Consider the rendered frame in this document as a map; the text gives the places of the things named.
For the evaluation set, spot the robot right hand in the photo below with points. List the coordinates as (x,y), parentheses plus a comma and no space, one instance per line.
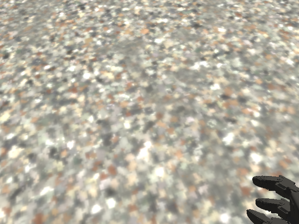
(288,211)

